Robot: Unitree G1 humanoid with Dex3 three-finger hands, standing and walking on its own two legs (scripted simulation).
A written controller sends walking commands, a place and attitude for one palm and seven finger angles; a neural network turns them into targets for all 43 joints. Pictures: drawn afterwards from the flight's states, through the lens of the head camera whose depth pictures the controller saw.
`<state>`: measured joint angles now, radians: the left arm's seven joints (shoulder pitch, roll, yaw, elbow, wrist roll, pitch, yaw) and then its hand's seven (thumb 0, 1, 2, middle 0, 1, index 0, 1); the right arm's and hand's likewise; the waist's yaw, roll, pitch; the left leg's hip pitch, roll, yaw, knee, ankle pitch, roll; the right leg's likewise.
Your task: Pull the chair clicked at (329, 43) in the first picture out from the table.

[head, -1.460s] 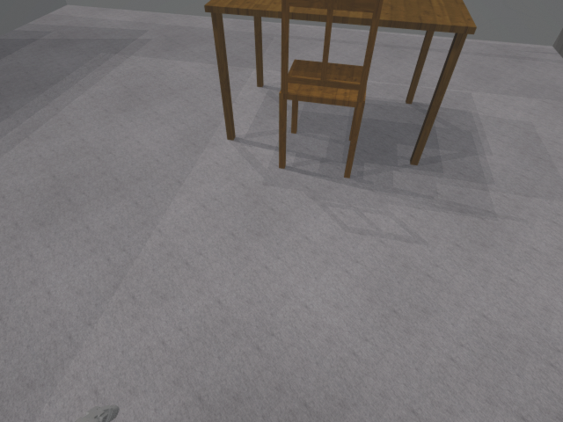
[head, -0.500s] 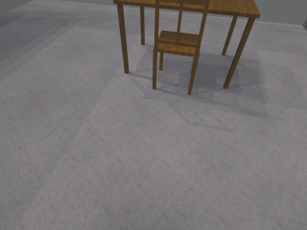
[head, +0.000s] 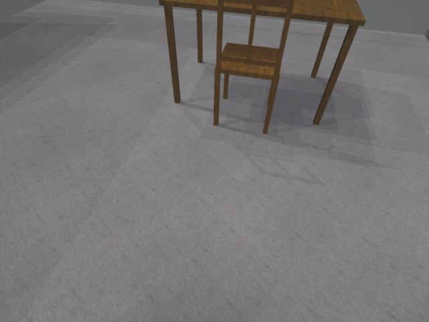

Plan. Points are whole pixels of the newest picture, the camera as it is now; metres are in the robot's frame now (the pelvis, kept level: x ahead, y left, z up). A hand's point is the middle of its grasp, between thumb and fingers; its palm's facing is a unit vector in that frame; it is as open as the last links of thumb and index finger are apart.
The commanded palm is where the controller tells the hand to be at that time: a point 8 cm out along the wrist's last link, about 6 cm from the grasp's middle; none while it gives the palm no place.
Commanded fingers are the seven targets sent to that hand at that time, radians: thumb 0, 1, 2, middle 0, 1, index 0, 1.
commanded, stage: walk to a spot facing it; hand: left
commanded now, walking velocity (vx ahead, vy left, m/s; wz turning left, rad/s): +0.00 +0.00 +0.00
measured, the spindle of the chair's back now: (251, 33) +1.54 -0.10 -0.09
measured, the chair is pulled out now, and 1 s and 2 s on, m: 0.00 0.00 0.00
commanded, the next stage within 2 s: none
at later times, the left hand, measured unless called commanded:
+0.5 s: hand out of the picture +0.06 +0.17 -0.19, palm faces -0.02 -0.98 -0.19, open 7.3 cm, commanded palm none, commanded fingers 0.00 0.90 0.90 -0.20 -0.30 -0.20 -0.30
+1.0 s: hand (146, 233) +0.37 +0.21 -0.18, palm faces -0.17 -0.97 -0.18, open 7.4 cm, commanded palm none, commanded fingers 0.00 0.90 0.90 -0.20 -0.30 -0.20 -0.30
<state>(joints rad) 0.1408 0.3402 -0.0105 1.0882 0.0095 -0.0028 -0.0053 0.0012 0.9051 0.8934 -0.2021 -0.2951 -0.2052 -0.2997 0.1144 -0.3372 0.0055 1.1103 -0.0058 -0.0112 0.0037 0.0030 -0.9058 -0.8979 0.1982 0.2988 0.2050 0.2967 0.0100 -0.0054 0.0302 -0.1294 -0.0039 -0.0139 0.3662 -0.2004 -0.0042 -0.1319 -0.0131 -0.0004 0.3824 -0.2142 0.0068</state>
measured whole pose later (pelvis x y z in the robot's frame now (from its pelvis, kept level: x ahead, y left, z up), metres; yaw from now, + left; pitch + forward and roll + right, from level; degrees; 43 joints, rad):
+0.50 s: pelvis +0.09 -0.02 -0.03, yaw -4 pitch +0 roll +0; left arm 0.40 0.18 0.02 1.08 0.02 -0.04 -0.02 0.00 0.91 0.89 -0.20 -0.29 -0.20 -0.30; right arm 0.34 -0.21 -0.02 1.13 -0.01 -0.01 0.00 0.00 -0.91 -0.90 0.20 0.30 0.20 0.30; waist 0.02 0.02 -0.01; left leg -0.25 0.07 0.06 0.83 -0.51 -0.01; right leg -0.17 0.06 0.04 0.64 -0.47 -0.04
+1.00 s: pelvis +0.29 +0.03 -0.01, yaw -15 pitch -1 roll +0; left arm 0.28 0.22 0.08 1.01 0.03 -0.01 -0.01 0.00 0.91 0.89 -0.19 -0.29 -0.20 -0.30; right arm 0.26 -0.16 -0.05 1.04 -0.02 -0.08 -0.02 -0.02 -0.96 -0.90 0.20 0.30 0.21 0.30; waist 0.03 -0.05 0.01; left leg -0.19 0.02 0.23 0.47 -0.26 0.07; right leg -0.57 -0.08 -0.02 1.21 -0.25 -0.01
